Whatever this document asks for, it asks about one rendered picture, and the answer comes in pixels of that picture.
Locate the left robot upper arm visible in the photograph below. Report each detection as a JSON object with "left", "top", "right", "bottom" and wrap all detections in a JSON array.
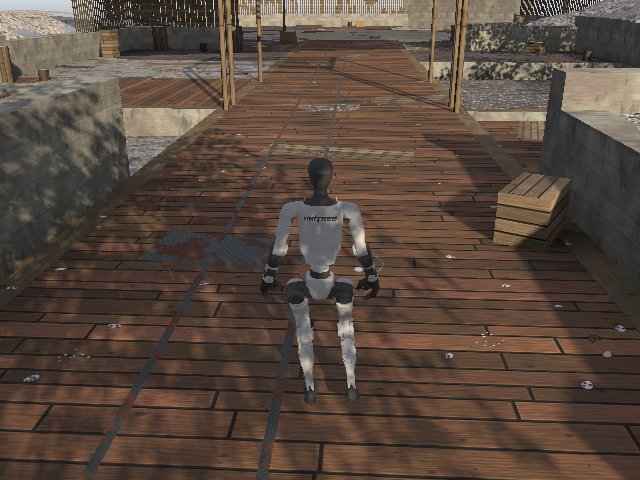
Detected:
[{"left": 272, "top": 201, "right": 300, "bottom": 257}]

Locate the right robot upper arm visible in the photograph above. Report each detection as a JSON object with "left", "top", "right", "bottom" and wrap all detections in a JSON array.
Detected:
[{"left": 341, "top": 201, "right": 368, "bottom": 257}]

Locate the right robot forearm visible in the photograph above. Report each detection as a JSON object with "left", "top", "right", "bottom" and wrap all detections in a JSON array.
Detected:
[{"left": 358, "top": 241, "right": 378, "bottom": 282}]

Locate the left robot thigh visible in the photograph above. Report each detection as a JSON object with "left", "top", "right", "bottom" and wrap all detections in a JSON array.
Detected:
[{"left": 286, "top": 278, "right": 314, "bottom": 345}]

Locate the robot left foot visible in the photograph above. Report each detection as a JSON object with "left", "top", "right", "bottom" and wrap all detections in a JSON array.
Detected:
[{"left": 304, "top": 379, "right": 318, "bottom": 405}]

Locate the robot right hand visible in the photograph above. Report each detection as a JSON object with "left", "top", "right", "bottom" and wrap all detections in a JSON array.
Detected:
[{"left": 357, "top": 278, "right": 380, "bottom": 300}]

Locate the robot left hand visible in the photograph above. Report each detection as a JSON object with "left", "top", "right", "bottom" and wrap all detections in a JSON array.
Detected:
[{"left": 260, "top": 278, "right": 283, "bottom": 301}]

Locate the left robot forearm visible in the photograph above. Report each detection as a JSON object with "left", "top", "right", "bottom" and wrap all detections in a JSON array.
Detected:
[{"left": 262, "top": 241, "right": 282, "bottom": 283}]

